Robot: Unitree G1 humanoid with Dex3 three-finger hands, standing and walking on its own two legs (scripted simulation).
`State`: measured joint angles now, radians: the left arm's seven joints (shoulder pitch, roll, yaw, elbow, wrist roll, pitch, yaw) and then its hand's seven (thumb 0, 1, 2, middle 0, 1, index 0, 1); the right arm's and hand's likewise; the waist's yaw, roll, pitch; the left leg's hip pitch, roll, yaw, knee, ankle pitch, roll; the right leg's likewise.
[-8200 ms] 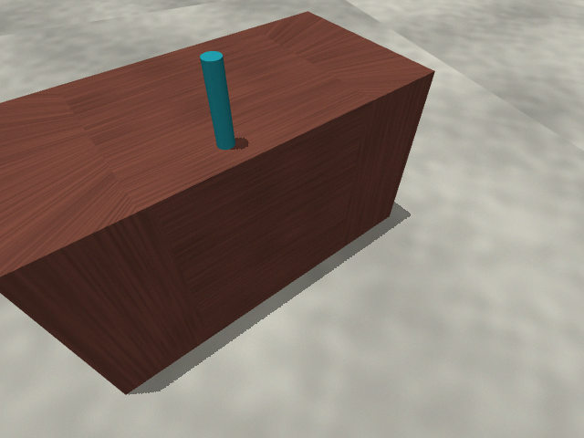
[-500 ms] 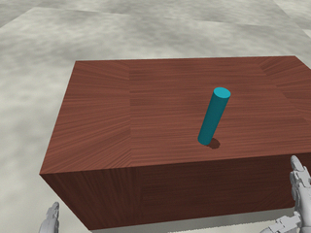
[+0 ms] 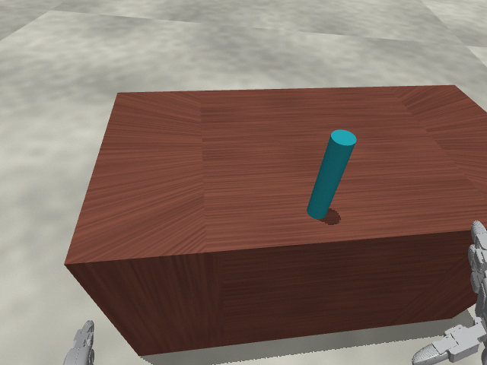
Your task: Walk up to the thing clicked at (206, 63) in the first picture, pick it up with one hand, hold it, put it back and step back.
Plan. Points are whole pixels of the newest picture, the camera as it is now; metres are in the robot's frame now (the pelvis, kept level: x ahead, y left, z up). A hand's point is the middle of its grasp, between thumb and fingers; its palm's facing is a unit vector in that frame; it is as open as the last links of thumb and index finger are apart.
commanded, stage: rise first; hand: right
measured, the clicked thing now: (328, 179) +0.46 -0.18 +0.03
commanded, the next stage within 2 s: go down in 0.02 s
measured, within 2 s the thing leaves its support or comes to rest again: neither
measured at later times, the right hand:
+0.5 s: hand (449, 263) +0.24 -0.29 +0.09, palm faces +0.31 +0.90 -0.29, open 17.5 cm
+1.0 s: hand (450, 226) +0.30 -0.33 +0.09, palm faces +0.17 +0.98 -0.07, open 17.5 cm
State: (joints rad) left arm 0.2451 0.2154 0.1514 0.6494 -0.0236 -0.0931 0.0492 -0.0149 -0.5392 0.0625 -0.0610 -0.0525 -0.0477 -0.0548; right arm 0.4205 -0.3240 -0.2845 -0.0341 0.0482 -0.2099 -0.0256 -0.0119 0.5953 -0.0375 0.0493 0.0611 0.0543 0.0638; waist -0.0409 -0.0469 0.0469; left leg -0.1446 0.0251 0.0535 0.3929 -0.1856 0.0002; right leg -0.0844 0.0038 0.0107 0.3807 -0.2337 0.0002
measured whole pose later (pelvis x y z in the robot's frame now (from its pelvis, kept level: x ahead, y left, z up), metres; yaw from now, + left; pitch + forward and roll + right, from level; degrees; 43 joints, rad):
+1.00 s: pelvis +0.01 -0.01 -0.01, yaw +0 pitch +2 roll +1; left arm 0.20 0.23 0.02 0.71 -0.04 -0.16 0.16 -0.02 -0.54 0.05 -0.06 -0.05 -0.05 -0.05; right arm -0.13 -0.50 -0.51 0.58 0.29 -0.22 0.47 -0.01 0.54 -0.04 0.05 0.05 0.05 0.05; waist 0.00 0.00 -0.03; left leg -0.26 0.03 0.06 0.45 -0.22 -0.01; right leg -0.22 0.00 0.02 0.48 -0.29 -0.01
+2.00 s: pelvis +0.01 -0.02 -0.02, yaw +1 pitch +10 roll +2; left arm 0.22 0.26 -0.05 0.66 -0.02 -0.22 0.19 -0.01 -0.55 0.06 -0.07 -0.06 -0.05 -0.06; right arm -0.52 -0.78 -0.59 1.06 0.28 -0.20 0.65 -0.01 0.54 -0.04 0.05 0.05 0.05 0.05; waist 0.08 0.01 -0.08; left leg -0.50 0.01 0.05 0.58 -0.25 -0.01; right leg -0.48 -0.02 0.01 0.68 -0.36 -0.01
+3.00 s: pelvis +0.01 -0.02 -0.03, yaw +1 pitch +12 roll +3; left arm 0.25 0.26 -0.08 0.54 -0.01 -0.23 0.17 -0.02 -0.54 0.06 -0.06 -0.05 -0.05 -0.05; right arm -0.60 -0.84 -0.61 1.11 0.23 -0.18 0.65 -0.01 0.59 -0.05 0.05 0.05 0.05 0.06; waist 0.10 0.01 -0.10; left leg -0.56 0.00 0.06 0.64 -0.28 -0.01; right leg -0.55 -0.02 0.02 0.74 -0.39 -0.01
